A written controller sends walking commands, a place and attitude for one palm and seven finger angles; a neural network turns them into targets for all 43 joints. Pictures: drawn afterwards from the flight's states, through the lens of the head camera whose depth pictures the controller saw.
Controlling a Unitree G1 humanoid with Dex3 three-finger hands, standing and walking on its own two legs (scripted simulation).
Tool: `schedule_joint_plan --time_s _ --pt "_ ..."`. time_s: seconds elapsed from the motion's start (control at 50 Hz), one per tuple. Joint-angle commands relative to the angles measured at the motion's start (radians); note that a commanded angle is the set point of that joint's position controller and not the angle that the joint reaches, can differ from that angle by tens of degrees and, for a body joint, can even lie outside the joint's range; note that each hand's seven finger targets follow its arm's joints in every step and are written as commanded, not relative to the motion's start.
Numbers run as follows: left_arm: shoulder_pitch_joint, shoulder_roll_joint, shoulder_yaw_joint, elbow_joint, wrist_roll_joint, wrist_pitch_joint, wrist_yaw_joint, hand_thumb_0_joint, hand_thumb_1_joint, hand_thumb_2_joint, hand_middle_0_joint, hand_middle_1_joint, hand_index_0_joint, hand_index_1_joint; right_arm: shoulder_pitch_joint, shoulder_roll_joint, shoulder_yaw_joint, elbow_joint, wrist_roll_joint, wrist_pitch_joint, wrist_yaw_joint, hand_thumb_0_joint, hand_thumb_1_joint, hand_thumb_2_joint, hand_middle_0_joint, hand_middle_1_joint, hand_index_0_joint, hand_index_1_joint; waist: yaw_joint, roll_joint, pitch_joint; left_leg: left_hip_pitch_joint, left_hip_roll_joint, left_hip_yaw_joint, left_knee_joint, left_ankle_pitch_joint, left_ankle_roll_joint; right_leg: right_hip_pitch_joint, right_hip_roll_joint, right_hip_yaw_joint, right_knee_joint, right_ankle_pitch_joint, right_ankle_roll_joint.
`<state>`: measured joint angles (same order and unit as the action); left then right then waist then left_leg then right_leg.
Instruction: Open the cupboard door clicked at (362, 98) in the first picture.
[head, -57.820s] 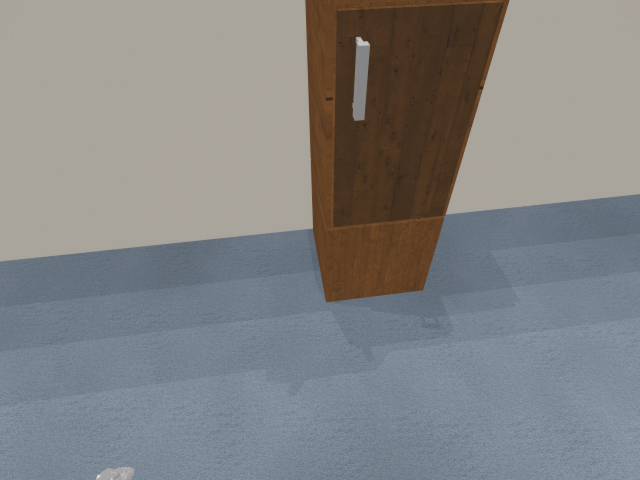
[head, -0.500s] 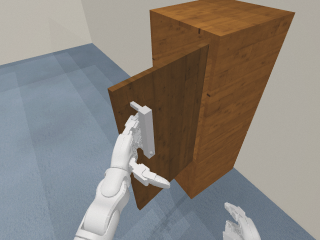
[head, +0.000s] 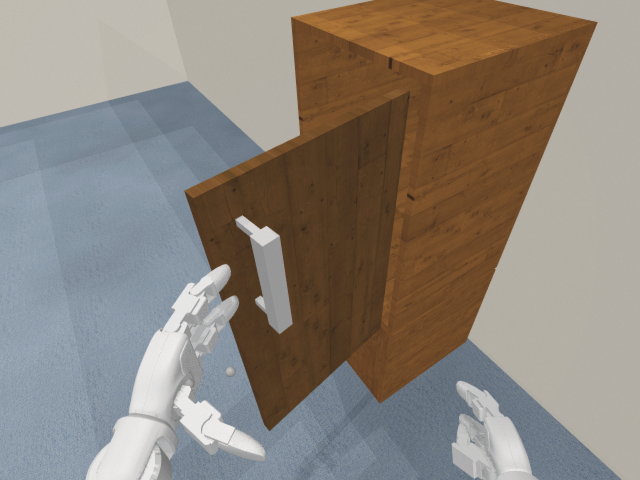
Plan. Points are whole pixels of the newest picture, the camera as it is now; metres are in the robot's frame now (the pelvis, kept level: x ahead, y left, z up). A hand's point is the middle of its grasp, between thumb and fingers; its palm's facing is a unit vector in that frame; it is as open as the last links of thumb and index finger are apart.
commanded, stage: slide the hand sideways off the handle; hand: left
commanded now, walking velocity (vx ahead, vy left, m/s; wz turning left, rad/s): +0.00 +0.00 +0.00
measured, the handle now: (263, 276) +0.32 +0.10 +0.12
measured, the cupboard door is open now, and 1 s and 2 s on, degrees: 100 100 100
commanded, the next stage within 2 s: draw the hand back to the body in 0.30 s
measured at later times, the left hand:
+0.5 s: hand (191, 400) +0.17 +0.14 +0.12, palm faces -0.02 -1.00 -0.07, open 16.3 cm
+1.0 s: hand (116, 379) +0.17 +0.22 +0.14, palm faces +0.15 -0.96 -0.24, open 15.8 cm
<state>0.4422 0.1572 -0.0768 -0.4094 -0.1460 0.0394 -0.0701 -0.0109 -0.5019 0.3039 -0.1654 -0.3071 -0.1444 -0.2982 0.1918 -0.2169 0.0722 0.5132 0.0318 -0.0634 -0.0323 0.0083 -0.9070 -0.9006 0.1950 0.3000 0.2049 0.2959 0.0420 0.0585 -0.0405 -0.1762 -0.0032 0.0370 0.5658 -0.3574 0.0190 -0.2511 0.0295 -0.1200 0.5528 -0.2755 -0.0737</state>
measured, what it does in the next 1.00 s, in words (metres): stands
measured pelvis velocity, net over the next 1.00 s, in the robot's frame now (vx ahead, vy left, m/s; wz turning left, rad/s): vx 0.00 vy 0.02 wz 0.01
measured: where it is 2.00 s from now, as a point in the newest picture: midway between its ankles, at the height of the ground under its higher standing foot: outside the picture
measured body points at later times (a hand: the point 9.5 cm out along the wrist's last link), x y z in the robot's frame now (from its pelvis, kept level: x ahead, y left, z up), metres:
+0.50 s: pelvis -0.01 +0.00 -0.01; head -0.03 -0.03 +0.44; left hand +0.16 +0.20 +0.12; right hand +0.18 -0.22 -0.07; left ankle -0.03 +0.11 -0.73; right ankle +0.02 -0.07 -0.73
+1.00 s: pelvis +0.00 +0.02 +0.00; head -0.03 +0.01 +0.45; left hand +0.16 +0.27 +0.15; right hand +0.20 -0.18 -0.05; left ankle -0.03 +0.11 -0.73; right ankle +0.02 -0.07 -0.73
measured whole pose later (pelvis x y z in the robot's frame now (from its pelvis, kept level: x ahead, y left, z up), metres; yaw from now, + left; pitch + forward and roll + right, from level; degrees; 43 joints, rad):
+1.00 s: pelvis +0.00 +0.02 +0.00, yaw +1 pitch -3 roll -1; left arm 0.55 0.28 0.16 -0.47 -0.15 -0.04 -0.08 -0.01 -0.39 0.35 -0.16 -0.30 -0.15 -0.30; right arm 0.22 -0.23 0.06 0.59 0.03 -0.28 -0.06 0.01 -0.90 -0.90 0.20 0.30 0.21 0.30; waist 0.06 0.07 -0.04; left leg -0.16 -0.02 0.03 0.56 -0.36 0.05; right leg -0.22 0.01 -0.12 0.52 -0.26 -0.04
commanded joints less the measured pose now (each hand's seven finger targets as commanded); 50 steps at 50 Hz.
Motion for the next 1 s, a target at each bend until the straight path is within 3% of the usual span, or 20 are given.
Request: schedule_joint_plan --time_s 0.0,0.02,0.18,0.3,0.36,0.38,0.46,0.56,0.6,0.72,0.78,0.84,0.88,0.9,0.92,0.94,0.98 --pt "-0.053 0.084 0.116 -0.239 -0.033 -0.096 -0.036 0.000 -0.500 0.300 -0.150 -0.300 -0.150 -0.300 -0.108 -0.085 -0.040 -0.168 0.002 -0.091 -0.006 0.000 -0.900 -0.900 0.200 0.300 0.200 0.300 -0.006 -0.071 -0.080 -0.102 0.001 -0.047 -0.048 0.220 0.013 0.113 -0.054 0.137 -0.095 0.229 0.053" --pt "-0.041 0.088 0.130 -0.237 -0.041 -0.104 -0.043 0.000 -0.500 0.300 -0.150 -0.300 -0.150 -0.300 -0.104 -0.086 -0.041 -0.167 0.001 -0.099 -0.009 0.000 -0.900 -0.900 0.200 0.300 0.200 0.300 -0.006 -0.099 -0.085 -0.106 0.001 -0.049 -0.042 0.222 0.015 0.115 -0.055 0.141 -0.096 0.237 0.058" --pt "0.049 0.113 0.162 -0.257 -0.078 -0.165 -0.102 0.000 -0.500 0.300 -0.150 -0.300 -0.150 -0.300 -0.081 -0.102 -0.052 -0.154 0.009 -0.179 -0.009 0.000 -0.900 -0.900 0.200 0.300 0.200 0.300 -0.015 -0.064 -0.081 -0.137 -0.001 -0.058 -0.011 0.200 0.015 0.086 -0.067 0.153 -0.094 0.206 0.067" --pt "0.049 0.127 0.184 -0.241 -0.094 -0.195 -0.115 0.000 -0.500 0.300 -0.150 -0.300 -0.150 -0.300 -0.078 -0.108 -0.059 -0.139 0.011 -0.230 -0.012 0.000 -0.900 -0.900 0.200 0.300 0.200 0.300 -0.017 -0.093 -0.044 -0.169 -0.003 -0.065 0.011 0.141 0.016 0.041 -0.076 0.173 -0.117 0.066 0.071" --pt "0.039 0.122 0.175 -0.242 -0.094 -0.205 -0.109 0.000 -0.500 0.300 -0.150 -0.300 -0.150 -0.300 -0.083 -0.110 -0.060 -0.134 0.013 -0.253 -0.014 0.000 -0.900 -0.900 0.200 0.300 0.200 0.300 -0.014 -0.059 -0.042 -0.166 -0.004 -0.065 0.017 0.126 0.015 0.026 -0.078 0.179 -0.124 0.008 0.067" --pt "0.029 0.109 0.156 -0.248 -0.094 -0.207 -0.108 0.000 -0.500 0.300 -0.150 -0.300 -0.150 -0.300 -0.080 -0.108 -0.057 -0.135 0.013 -0.261 -0.013 0.000 -0.900 -0.900 0.200 0.300 0.200 0.300 -0.017 -0.054 -0.039 -0.167 -0.003 -0.068 0.013 0.119 0.015 0.017 -0.077 0.171 -0.121 -0.002 0.066" --pt "0.028 0.179 0.235 -0.233 -0.089 -0.202 -0.096 0.000 -0.500 0.300 -0.150 -0.300 -0.150 -0.300 -0.085 -0.106 -0.060 -0.119 0.014 -0.273 -0.020 0.000 -0.900 -0.900 0.200 0.300 0.200 0.300 0.001 -0.073 -0.047 -0.175 -0.001 -0.073 0.006 0.115 0.016 0.032 -0.076 0.173 -0.125 -0.033 0.063" --pt "0.011 0.190 0.277 -0.205 -0.114 -0.169 -0.115 0.000 -0.500 0.300 -0.150 -0.300 -0.150 -0.300 -0.102 -0.106 -0.054 -0.113 0.022 -0.278 -0.028 0.000 -0.900 -0.900 0.200 0.300 0.200 0.300 0.007 -0.058 -0.028 -0.171 0.002 -0.075 -0.017 0.111 0.014 0.037 -0.067 0.149 -0.125 -0.034 0.058" --pt "-0.030 0.180 0.267 -0.207 -0.127 -0.154 -0.131 0.000 -0.500 0.300 -0.150 -0.300 -0.150 -0.300 -0.102 -0.111 -0.050 -0.109 0.025 -0.283 -0.033 0.000 -0.900 -0.900 0.200 0.300 0.200 0.300 -0.005 -0.050 -0.011 -0.161 0.004 -0.077 -0.028 0.090 0.013 0.019 -0.066 0.143 -0.137 -0.061 0.061" --pt "-0.028 0.205 0.307 -0.219 -0.141 -0.119 -0.160 0.000 -0.500 0.300 -0.150 -0.300 -0.150 -0.300 -0.102 -0.117 -0.047 -0.104 0.026 -0.300 -0.036 0.000 -0.900 -0.900 0.200 0.300 0.200 0.300 0.003 -0.056 -0.048 -0.128 0.005 -0.088 -0.050 0.151 0.014 0.051 -0.050 0.103 -0.109 0.055 0.059" --pt "-0.043 0.224 0.332 -0.245 -0.144 -0.115 -0.166 0.000 -0.500 0.300 -0.150 -0.300 -0.150 -0.300 -0.106 -0.117 -0.044 -0.098 0.027 -0.304 -0.034 0.000 -0.900 -0.900 0.200 0.300 0.200 0.300 0.007 -0.002 -0.054 -0.104 0.004 -0.091 -0.063 0.182 0.008 0.063 -0.046 0.086 -0.101 0.100 0.052" --pt "-0.030 0.224 0.346 -0.238 -0.150 -0.110 -0.173 0.000 -0.395 0.345 -0.154 -0.300 -0.154 -0.300 -0.102 -0.117 -0.045 -0.097 0.028 -0.309 -0.033 0.000 -0.900 -0.900 0.200 0.300 0.200 0.300 0.009 -0.018 -0.055 -0.086 0.006 -0.095 -0.075 0.214 0.003 0.064 -0.033 0.061 -0.091 0.149 0.051" --pt "-0.036 0.224 0.350 -0.250 -0.156 -0.107 -0.181 0.000 -0.325 0.375 -0.156 -0.300 -0.156 -0.300 -0.108 -0.119 -0.043 -0.093 0.029 -0.312 -0.030 0.000 -0.900 -0.900 0.200 0.300 0.200 0.300 0.010 0.003 -0.057 -0.070 0.005 -0.097 -0.083 0.239 -0.002 0.073 -0.031 0.055 -0.092 0.176 0.048" --pt "-0.018 0.335 0.363 -0.346 0.012 -0.151 -0.018 0.000 -0.290 0.390 -0.158 -0.300 -0.158 -0.300 -0.098 -0.110 -0.059 -0.100 -0.009 -0.289 -0.037 0.000 -0.900 -0.900 0.200 0.300 0.200 0.300 0.035 -0.007 -0.004 -0.115 0.019 -0.091 -0.117 0.222 0.006 0.120 -0.035 0.099 -0.113 0.159 0.040" --pt "0.075 0.229 0.312 -0.270 0.026 -0.148 0.047 0.000 -0.255 0.405 -0.159 -0.300 -0.159 -0.300 -0.090 -0.093 -0.057 -0.092 -0.018 -0.275 -0.036 0.000 -0.900 -0.900 0.200 0.300 0.200 0.300 0.017 -0.034 0.045 -0.123 0.018 -0.085 -0.133 0.195 -0.001 0.109 -0.044 0.098 -0.132 0.131 0.038" --pt "0.109 0.195 0.286 -0.252 0.034 -0.144 0.073 0.000 -0.220 0.420 -0.160 -0.300 -0.160 -0.300 -0.088 -0.097 -0.061 -0.093 -0.017 -0.260 -0.031 0.000 -0.900 -0.900 0.200 0.300 0.200 0.300 0.012 -0.080 0.056 -0.119 0.020 -0.086 -0.137 0.193 -0.002 0.103 -0.044 0.097 -0.138 0.129 0.039" --pt "0.081 0.210 0.288 -0.266 0.062 -0.157 0.114 0.000 -0.150 0.450 -0.162 -0.300 -0.162 -0.300 -0.094 -0.102 -0.063 -0.087 -0.018 -0.228 -0.027 0.000 -0.900 -0.900 0.200 0.300 0.200 0.300 0.011 -0.051 0.050 -0.092 0.028 -0.083 -0.155 0.205 0.002 0.127 -0.044 0.102 -0.146 0.136 0.038"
